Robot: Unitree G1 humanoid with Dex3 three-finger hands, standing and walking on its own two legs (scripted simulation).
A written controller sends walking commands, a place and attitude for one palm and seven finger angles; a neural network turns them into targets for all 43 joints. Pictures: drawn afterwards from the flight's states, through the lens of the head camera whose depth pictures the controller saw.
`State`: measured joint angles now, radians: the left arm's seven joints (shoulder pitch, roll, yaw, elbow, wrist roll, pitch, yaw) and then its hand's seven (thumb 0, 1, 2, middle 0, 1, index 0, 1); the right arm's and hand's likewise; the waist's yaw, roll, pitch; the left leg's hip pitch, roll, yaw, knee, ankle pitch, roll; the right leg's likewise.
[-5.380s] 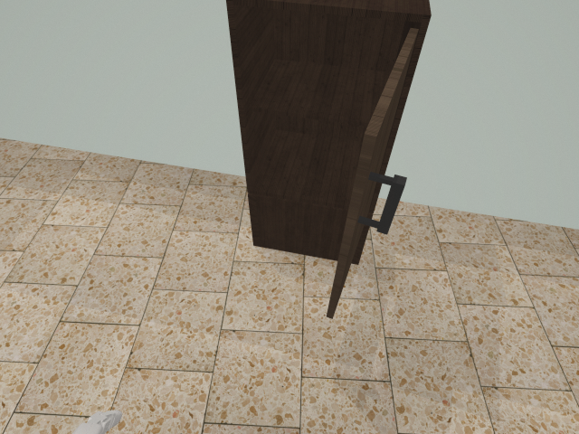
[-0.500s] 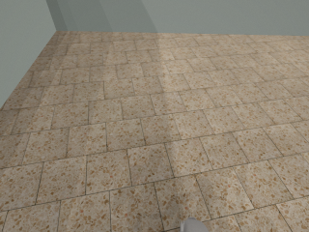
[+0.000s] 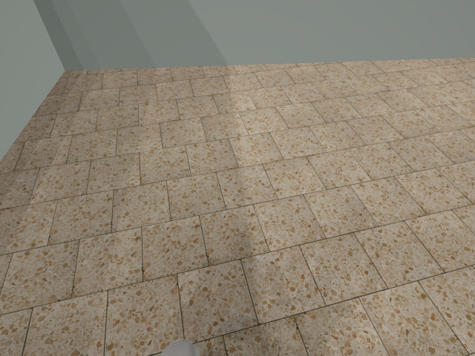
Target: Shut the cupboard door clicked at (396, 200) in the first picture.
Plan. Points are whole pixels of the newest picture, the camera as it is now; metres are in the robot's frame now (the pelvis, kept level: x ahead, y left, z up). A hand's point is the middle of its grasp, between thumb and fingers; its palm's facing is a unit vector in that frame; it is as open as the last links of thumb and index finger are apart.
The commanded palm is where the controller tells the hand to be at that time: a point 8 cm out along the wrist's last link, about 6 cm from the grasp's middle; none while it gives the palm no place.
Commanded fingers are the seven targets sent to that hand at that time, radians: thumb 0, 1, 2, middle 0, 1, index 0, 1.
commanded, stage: walk around to get in front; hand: left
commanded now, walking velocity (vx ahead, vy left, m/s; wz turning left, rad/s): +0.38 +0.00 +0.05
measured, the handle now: out of the picture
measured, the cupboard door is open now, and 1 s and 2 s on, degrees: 80 80 80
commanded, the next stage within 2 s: walk to a spot facing it in 1.00 s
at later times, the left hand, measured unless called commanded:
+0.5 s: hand (118, 325) +0.22 +0.27 -0.18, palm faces +0.05 -0.99 -0.16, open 7.4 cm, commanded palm none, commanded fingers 0.00 0.90 0.90 -0.20 -0.30 -0.20 -0.30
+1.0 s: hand (188, 209) +0.52 +0.16 -0.16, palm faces -0.07 -0.97 -0.22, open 7.1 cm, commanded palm none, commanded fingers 0.00 0.90 0.90 -0.20 -0.30 -0.20 -0.30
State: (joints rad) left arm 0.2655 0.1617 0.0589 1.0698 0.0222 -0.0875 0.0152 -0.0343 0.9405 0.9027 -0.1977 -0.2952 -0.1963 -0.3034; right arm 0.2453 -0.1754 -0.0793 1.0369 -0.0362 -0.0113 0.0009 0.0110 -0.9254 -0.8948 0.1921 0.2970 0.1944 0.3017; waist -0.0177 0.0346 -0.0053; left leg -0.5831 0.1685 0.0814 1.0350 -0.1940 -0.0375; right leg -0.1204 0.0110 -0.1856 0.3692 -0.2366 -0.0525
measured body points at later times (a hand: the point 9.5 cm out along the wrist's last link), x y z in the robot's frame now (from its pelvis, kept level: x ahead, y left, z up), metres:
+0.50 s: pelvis +0.20 +0.08 +0.00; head +0.20 +0.11 +0.45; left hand +0.22 +0.32 -0.16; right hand +0.21 -0.16 -0.14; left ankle +0.20 +0.15 -0.74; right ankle +0.24 -0.08 -0.64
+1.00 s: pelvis +0.41 -0.01 -0.01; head +0.42 -0.02 +0.44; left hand +0.53 +0.21 -0.15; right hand +0.33 -0.21 -0.17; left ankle +0.38 +0.14 -0.64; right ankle +0.44 -0.08 -0.74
